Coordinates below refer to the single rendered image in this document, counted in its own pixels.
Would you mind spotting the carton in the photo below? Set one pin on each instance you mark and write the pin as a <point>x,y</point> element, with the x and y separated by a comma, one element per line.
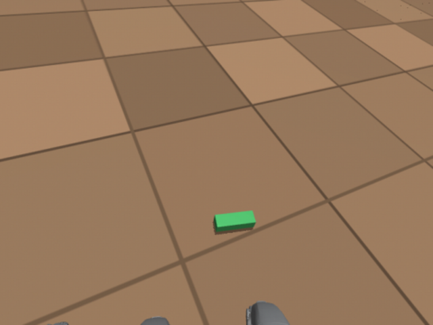
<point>234,221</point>

